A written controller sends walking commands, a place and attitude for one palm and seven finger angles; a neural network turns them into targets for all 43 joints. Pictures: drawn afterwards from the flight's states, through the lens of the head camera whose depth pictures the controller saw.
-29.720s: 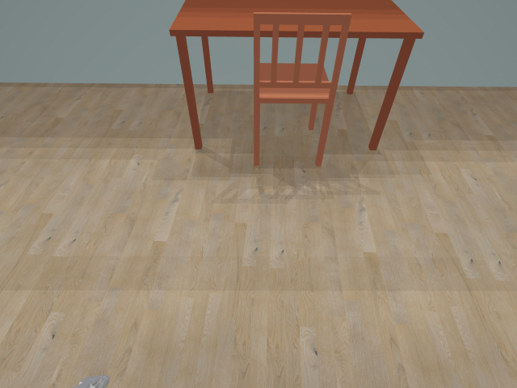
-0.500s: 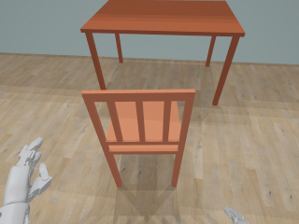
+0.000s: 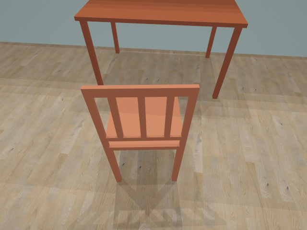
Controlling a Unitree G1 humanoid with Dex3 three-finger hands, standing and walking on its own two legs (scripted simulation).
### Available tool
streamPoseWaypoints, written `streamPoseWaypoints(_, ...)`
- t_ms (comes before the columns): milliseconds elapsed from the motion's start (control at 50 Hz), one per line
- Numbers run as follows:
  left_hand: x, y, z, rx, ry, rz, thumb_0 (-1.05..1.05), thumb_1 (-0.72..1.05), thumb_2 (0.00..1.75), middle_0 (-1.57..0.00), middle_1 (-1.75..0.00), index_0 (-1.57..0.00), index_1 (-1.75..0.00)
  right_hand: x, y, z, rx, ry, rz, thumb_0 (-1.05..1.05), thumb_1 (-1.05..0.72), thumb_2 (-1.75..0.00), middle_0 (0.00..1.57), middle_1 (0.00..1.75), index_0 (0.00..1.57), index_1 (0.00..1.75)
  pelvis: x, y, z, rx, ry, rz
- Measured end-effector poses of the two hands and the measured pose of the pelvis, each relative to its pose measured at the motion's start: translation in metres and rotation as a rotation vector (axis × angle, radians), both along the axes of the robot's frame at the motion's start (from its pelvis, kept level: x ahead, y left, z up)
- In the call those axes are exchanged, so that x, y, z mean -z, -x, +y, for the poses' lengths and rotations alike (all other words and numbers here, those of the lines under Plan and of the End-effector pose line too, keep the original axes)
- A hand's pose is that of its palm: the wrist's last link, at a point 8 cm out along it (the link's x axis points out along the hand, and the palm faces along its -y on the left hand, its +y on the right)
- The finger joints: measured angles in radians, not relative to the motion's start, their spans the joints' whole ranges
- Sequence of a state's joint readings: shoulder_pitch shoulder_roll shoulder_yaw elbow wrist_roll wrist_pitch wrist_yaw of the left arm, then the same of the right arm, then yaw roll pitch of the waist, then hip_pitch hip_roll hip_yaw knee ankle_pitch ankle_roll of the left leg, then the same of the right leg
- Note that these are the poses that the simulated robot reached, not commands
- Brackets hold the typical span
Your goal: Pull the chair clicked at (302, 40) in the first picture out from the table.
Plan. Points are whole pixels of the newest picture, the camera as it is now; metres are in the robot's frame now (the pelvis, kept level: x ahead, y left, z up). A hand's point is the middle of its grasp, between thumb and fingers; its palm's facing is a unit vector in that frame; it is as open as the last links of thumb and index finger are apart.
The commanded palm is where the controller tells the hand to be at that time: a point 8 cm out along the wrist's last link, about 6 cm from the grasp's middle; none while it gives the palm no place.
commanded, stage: let the arm hang, fingers relaxed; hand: left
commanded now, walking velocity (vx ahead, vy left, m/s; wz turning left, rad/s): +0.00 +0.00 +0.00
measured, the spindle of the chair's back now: (142, 118) +0.55 +0.07 -0.11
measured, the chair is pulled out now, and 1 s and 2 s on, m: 0.71 0.71 0.71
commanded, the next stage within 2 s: look to check the result in 0.52 s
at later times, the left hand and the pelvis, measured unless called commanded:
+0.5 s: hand out of the picture -0.02 +0.13 -0.18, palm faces +0.02 -0.99 -0.13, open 7.4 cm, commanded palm none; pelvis +0.00 -0.01 +0.00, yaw -1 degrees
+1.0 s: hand out of the picture -0.01 +0.14 -0.17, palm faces +0.02 -0.98 -0.18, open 7.3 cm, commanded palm none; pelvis +0.00 -0.02 +0.00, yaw -1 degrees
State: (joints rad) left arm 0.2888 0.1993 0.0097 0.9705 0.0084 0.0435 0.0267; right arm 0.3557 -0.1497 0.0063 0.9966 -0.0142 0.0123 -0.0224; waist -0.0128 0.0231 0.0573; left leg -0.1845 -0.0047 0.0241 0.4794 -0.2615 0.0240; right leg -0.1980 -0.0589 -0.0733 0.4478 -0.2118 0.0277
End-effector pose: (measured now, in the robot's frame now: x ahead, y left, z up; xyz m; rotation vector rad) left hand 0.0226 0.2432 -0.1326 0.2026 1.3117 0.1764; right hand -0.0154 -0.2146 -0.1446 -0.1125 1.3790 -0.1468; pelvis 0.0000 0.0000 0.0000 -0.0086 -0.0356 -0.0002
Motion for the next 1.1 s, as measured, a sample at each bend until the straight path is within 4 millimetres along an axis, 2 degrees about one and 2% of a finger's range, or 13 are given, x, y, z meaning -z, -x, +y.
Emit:
streamPoseWaypoints(80,-0.001,0.024,-0.001,-0.018,-0.01,0.058,0.0,0.92,0.9,-0.2,-0.3,-0.2,-0.3,0.004,0.009,0.008,0.002,-0.031,0.024,0.01,-0.9,-0.9,0.2,0.3,0.2,0.3,0.0,0.003,0.0,0.004,-0.005,0.003)
streamPoseWaypoints(160,0.001,0.043,-0.011,-0.031,0.008,0.103,0.01,0.92,0.9,-0.2,-0.3,-0.2,-0.3,0.006,0.014,0.009,0.005,-0.04,0.036,0.01,-0.9,-0.9,0.2,0.3,0.2,0.3,0.0,0.004,-0.002,0.008,-0.008,0.004)
streamPoseWaypoints(300,0.009,0.058,-0.039,-0.039,0.072,0.136,0.01,0.91,0.9,-0.2,-0.3,-0.2,-0.3,0.004,0.015,0.004,0.012,-0.023,0.038,0.01,-0.9,-0.9,0.2,0.3,0.2,0.3,0.0,0.005,-0.006,0.012,-0.01,0.004)
streamPoseWaypoints(480,0.015,0.051,-0.061,-0.032,0.119,0.125,0.01,0.91,0.9,-0.2,-0.3,-0.2,-0.3,0.002,0.016,-0.001,0.022,-0.011,0.04,0.01,-0.91,-0.9,0.2,0.3,0.2,0.3,0.0,0.005,-0.011,0.015,-0.01,0.008)
streamPoseWaypoints(860,0.01,0.032,-0.05,-0.029,0.065,0.094,0.01,0.92,0.9,-0.2,-0.3,-0.2,-0.3,0.005,0.019,0.004,0.033,-0.042,0.066,0.01,-0.91,-0.9,0.2,0.3,0.2,0.3,0.0,0.0,-0.017,0.011,-0.012,0.011)
streamPoseWaypoints(1100,0.011,0.036,-0.055,-0.034,0.079,0.107,0.01,0.92,0.9,-0.2,-0.3,-0.2,-0.3,0.003,0.013,-0.004,0.023,-0.025,0.061,0.01,-0.91,-0.9,0.2,0.3,0.2,0.3,-0.001,0.0,-0.019,0.009,-0.01,0.011)
